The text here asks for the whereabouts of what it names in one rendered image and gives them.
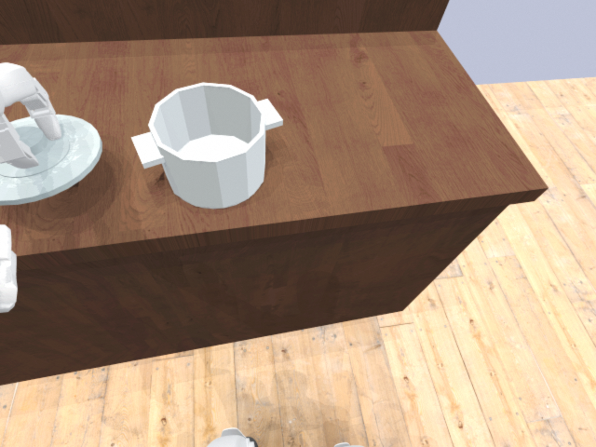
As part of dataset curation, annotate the table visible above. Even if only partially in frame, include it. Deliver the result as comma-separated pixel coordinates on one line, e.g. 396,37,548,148
0,0,549,386

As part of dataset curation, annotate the knob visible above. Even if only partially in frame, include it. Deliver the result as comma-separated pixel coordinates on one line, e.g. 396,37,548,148
15,127,47,156

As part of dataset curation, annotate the pot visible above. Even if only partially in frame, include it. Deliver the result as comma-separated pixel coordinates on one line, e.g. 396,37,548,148
131,83,283,209

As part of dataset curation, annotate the robot left hand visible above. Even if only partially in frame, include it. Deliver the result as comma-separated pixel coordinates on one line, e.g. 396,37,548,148
0,62,61,169

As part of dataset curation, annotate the robot left shin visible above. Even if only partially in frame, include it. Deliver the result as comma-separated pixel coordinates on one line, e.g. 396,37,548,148
221,427,246,439

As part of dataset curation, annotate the lid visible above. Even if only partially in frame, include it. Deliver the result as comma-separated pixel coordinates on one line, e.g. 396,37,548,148
0,115,102,206

